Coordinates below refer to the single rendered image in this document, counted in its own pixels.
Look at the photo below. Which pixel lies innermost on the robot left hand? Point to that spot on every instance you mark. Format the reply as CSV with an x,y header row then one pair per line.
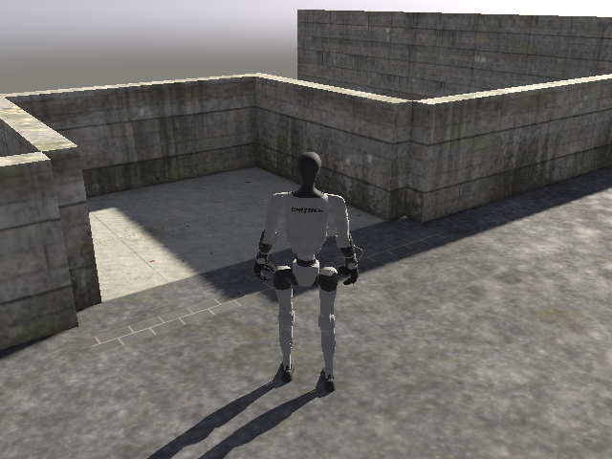
x,y
267,267

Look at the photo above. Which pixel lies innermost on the robot right foot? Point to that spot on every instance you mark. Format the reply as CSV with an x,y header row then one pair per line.
x,y
329,384

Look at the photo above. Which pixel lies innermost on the robot right thigh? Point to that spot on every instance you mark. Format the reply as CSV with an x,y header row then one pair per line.
x,y
327,284

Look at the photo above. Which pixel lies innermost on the left robot upper arm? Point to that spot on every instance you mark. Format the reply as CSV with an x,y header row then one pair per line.
x,y
277,202

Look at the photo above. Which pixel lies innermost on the right robot upper arm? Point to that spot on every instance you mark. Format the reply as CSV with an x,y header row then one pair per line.
x,y
337,204

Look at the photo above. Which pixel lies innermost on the robot left forearm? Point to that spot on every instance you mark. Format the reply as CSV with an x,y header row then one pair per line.
x,y
263,251

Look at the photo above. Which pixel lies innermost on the robot right forearm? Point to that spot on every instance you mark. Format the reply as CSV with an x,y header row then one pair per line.
x,y
349,255

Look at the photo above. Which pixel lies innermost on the robot right hand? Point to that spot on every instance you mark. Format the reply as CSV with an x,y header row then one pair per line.
x,y
345,271

